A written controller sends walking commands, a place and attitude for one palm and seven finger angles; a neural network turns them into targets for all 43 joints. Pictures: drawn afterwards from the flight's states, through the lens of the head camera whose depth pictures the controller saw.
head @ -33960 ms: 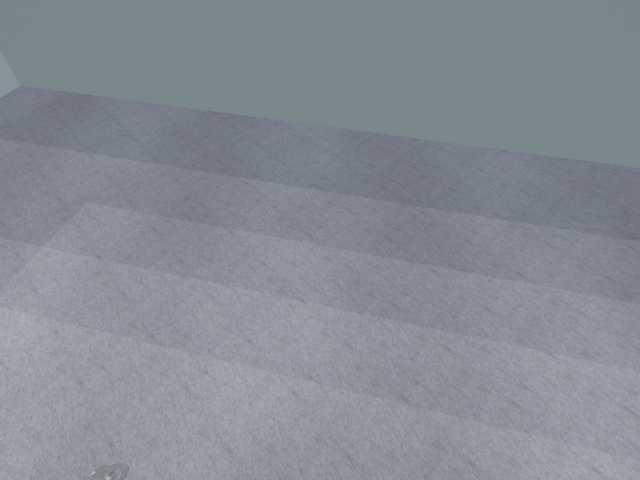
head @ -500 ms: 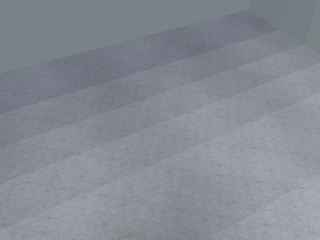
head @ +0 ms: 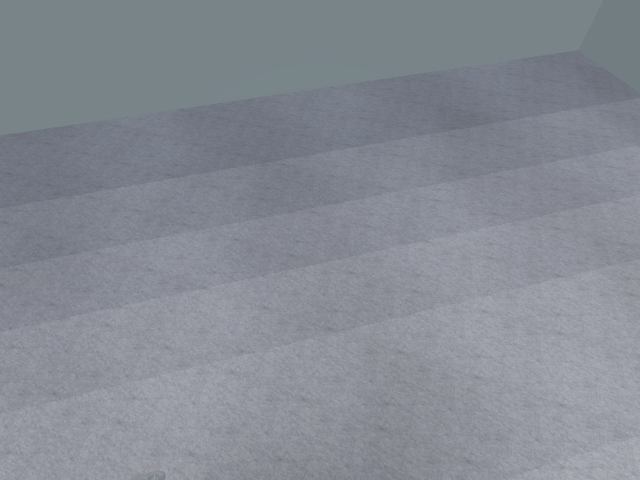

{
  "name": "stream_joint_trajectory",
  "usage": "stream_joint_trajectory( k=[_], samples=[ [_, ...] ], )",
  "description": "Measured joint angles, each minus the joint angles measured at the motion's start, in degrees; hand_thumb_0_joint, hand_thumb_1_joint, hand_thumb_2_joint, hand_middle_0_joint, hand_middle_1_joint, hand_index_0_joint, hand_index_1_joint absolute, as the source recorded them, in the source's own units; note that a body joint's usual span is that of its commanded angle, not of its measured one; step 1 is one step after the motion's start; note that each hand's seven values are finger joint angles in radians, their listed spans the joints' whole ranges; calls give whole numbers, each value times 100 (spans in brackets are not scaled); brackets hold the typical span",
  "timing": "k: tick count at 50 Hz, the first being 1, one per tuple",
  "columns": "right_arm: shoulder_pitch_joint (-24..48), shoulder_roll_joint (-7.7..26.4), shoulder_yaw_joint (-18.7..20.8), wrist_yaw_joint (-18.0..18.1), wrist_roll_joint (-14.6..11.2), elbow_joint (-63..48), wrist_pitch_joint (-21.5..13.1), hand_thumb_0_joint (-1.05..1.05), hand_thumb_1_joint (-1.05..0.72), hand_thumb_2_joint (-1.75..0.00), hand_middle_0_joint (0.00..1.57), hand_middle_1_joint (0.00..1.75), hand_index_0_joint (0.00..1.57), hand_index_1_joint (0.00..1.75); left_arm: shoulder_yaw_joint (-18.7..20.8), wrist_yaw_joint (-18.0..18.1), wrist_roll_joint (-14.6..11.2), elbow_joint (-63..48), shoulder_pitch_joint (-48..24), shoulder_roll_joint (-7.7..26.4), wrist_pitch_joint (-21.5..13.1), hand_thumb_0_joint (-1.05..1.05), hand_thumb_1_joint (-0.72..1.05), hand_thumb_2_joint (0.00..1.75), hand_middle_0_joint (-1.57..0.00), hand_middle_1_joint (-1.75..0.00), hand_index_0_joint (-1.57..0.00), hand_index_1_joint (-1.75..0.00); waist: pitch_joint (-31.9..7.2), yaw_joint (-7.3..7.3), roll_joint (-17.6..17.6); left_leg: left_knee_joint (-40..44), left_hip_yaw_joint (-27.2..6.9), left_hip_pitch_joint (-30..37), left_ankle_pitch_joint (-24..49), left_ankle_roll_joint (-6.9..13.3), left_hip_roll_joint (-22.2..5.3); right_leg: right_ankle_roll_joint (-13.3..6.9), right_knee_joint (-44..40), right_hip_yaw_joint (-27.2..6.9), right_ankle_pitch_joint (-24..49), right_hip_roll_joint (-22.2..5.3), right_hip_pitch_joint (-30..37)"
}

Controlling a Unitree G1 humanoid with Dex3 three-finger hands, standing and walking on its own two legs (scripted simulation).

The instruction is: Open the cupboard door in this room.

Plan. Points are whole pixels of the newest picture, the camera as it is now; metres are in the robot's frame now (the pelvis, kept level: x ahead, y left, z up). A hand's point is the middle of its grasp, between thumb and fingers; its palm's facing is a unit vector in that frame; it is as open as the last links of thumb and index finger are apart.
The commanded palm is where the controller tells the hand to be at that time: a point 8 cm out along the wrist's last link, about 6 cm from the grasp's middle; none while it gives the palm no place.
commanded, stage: turn or walk to find it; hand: left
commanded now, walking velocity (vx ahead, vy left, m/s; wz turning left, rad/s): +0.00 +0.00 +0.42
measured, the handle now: out of the picture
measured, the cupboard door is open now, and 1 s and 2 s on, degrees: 0 0 0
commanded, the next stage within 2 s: stand and wait in 1.42 s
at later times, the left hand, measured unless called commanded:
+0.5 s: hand out of the picture -0.06 +0.24 -0.18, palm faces +0.27 -0.93 -0.23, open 7.4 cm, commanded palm none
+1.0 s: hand out of the picture -0.03 +0.21 -0.14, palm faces +0.42 -0.87 -0.28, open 7.4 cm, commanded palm none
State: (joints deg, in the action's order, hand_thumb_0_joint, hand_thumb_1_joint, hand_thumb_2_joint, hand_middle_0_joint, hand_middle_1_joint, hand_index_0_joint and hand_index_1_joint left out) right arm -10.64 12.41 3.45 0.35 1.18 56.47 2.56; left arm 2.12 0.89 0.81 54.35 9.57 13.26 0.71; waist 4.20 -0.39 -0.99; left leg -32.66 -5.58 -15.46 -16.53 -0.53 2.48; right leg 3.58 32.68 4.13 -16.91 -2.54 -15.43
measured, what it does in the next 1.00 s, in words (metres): steps on the spot, turning left: left foot, then right foot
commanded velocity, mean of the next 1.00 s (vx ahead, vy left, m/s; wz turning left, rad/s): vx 0.00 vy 0.00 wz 0.42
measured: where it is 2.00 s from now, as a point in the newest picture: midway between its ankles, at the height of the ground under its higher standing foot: outside the picture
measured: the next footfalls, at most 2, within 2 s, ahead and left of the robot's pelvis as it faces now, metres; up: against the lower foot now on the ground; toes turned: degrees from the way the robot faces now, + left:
left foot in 0.42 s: -0.03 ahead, +0.13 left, +0.00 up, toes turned +16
right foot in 0.94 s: +0.04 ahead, -0.08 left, +0.00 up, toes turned +21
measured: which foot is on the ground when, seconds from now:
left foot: down 0.00-0.00, up 0.02-0.40, down 0.42-0.94, up 0.96-1.00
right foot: down 0.00-0.42, up 0.44-0.92, down 0.94-1.00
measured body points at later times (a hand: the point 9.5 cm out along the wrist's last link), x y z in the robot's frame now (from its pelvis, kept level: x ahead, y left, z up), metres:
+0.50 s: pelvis -0.04 +0.03 +0.00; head -0.01 +0.07 +0.45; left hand -0.08 +0.29 -0.16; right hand +0.10 -0.20 -0.13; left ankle -0.07 +0.12 -0.73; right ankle -0.01 -0.11 -0.70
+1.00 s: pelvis -0.04 -0.01 +0.00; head +0.00 -0.02 +0.45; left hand -0.05 +0.26 -0.12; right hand +0.09 -0.22 -0.16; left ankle -0.08 +0.11 -0.71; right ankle +0.00 -0.10 -0.73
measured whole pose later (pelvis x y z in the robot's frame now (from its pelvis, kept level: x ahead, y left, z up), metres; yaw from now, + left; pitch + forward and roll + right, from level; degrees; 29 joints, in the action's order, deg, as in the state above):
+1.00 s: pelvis -0.04 -0.01 +0.00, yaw +26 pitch -1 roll +1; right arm -13.5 12.8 4.6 0.4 1.0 57.5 3.1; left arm 1.6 1.3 0.9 54.5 7.8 10.3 -0.1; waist 4.2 -2.0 -3.3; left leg -41.3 -6.8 -20.7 -23.0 -0.2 4.4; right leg -0.9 31.8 5.0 -16.9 -1.2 -14.1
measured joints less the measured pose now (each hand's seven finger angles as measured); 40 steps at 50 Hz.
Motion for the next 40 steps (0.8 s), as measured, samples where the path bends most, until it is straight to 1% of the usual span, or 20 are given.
stream_joint_trajectory(
  k=[2,3,4,6,7,9,12,15,18,19,20,21,22,23,24,25,27,30,34,40],
  samples=[
    [-24,83,64,-3,-21,17,53,1,-91,-90,20,30,20,30,-23,17,43,-22,-7,-122,-81,1,91,90,-20,-30,-20,-30,67,-24,-144,-847,-44,-352,-710,0,23,-300,110,128,34,26,-50],
    [-37,110,96,-5,-17,23,101,1,-91,-90,20,30,20,30,-34,18,47,-42,12,-176,-88,1,91,90,-20,-30,-20,-30,94,-37,-166,-1448,-12,-565,-994,13,66,-411,159,188,-12,-8,-52],
    [-44,135,123,-14,-10,39,139,1,-91,-90,20,30,20,30,-38,24,49,-52,41,-224,-84,1,91,90,-20,-30,-20,-30,116,-41,-171,-2051,47,-763,-1079,14,86,-476,146,235,-29,-44,-26],
    [-57,182,159,-49,8,72,178,1,-91,-90,20,30,20,30,-52,37,55,-41,109,-307,-62,1,91,90,-20,-30,-20,-30,146,-62,-188,-2968,168,-1053,-896,-30,32,-512,24,329,16,-94,57],
    [-70,196,168,-65,13,88,183,1,-91,-90,20,30,20,30,-59,41,58,-27,144,-337,-51,1,91,90,-20,-30,-20,-30,148,-75,-188,-3237,217,-1132,-772,-61,-21,-510,-43,378,51,-117,93],
    [-106,194,170,-86,14,121,191,1,-91,-90,20,30,20,30,-66,50,68,11,203,-377,-38,1,91,90,-20,-30,-20,-30,142,-91,-156,-3395,299,-1154,-636,-126,-138,-499,-153,476,109,-172,150],
    [-135,150,140,-99,7,181,210,1,-91,-90,19,30,20,30,-67,42,87,48,274,-386,-40,1,91,90,-20,-30,-20,-30,134,-62,-56,-2976,406,-951,-731,-194,-285,-480,-248,611,159,-269,188],
    [-97,88,88,-99,-15,235,202,1,-91,-90,19,30,20,30,-45,25,106,76,318,-340,-54,1,91,90,-21,-30,-20,-30,154,16,65,-2235,536,-638,-970,-206,-373,-439,-259,747,180,-380,175],
    [-8,23,26,-87,-49,226,141,1,-91,-90,19,30,20,30,3,14,114,115,348,-233,-55,1,90,90,-21,-30,-20,-30,180,105,196,-1403,706,-306,-1066,-176,-393,-359,-162,894,163,-509,114],
    [25,5,6,-82,-58,207,108,1,-91,-90,19,30,20,30,22,13,111,136,364,-186,-48,1,90,90,-21,-30,-20,-30,178,123,239,-1052,774,-173,-968,-161,-387,-319,-92,943,140,-559,80],
    [50,-5,-13,-81,-62,176,65,1,-91,-90,19,30,20,30,42,13,97,158,391,-136,-35,1,90,90,-21,-30,-20,-30,164,131,276,-605,843,-5,-725,-139,-378,-269,17,990,97,-610,31],
    [60,2,-27,-89,-63,132,8,1,-91,-90,19,30,20,30,59,12,71,173,435,-88,-8,1,90,90,-21,-30,-20,-30,129,131,288,-132,871,165,-343,-66,-374,-210,192,1036,23,-656,-51],
    [104,-40,-27,-87,-50,114,-45,1,-91,-90,19,30,20,30,86,16,43,206,444,-12,45,1,90,90,-21,-30,-20,-30,140,146,388,-96,888,160,-196,72,-301,-145,480,940,-250,-713,-171],
    [143,-83,-39,-84,-41,88,-78,1,-91,-90,19,30,20,30,102,34,36,251,445,57,123,1,91,90,-21,-30,-20,-30,154,176,462,-156,901,149,-209,169,-255,-101,870,726,-696,-674,-317],
    [160,-117,-55,-64,-30,61,-109,1,-91,-90,19,30,20,30,113,57,37,310,438,105,206,1,91,90,-20,-30,-20,-30,145,182,478,-158,885,160,-240,229,-242,-71,1303,502,-1023,-571,-469],
    [161,-140,-71,-30,-19,37,-131,1,-91,-90,20,30,20,30,125,67,34,370,420,136,271,1,91,90,-20,-30,-20,-30,122,170,458,-96,840,188,-236,265,-240,-47,1728,320,-1151,-459,-614],
    [154,-168,-105,33,-6,22,-151,0,-91,-90,20,30,20,30,148,48,30,446,366,178,311,1,91,90,-20,-30,-20,-30,86,153,399,147,733,275,-111,304,-221,-1,2426,83,-1010,-304,-856],
    [134,-190,-138,68,-15,31,-170,0,-91,-90,20,30,20,30,156,13,31,444,300,214,262,1,91,90,-20,-30,-20,-30,44,166,338,531,609,404,148,341,-159,77,2943,-91,-685,-226,-1062],
    [77,-210,-130,69,-18,27,-174,0,-91,-90,20,30,20,30,139,11,27,385,183,210,233,1,91,90,-20,-30,-19,-30,12,137,264,792,448,463,348,377,-66,160,2877,-198,-559,-205,-1067],
    [-48,-203,-75,41,14,25,-125,0,-91,-90,20,30,20,30,96,17,12,262,-62,103,233,1,91,90,-20,-30,-19,-30,20,-4,150,790,200,343,448,341,51,161,2107,-263,-756,-109,-817]
  ],
)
